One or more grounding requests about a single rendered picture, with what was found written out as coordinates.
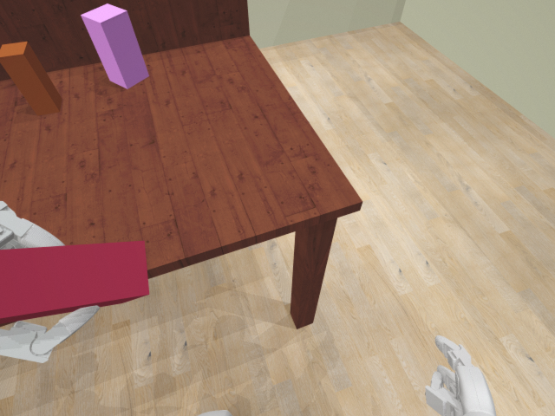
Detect right robot hand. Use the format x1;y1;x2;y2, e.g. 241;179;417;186
425;335;496;416

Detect left robot hand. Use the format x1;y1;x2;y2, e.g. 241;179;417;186
0;201;100;363

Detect table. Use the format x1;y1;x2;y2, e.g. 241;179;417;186
0;0;362;329

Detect sponge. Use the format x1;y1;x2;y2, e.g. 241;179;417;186
0;241;149;324

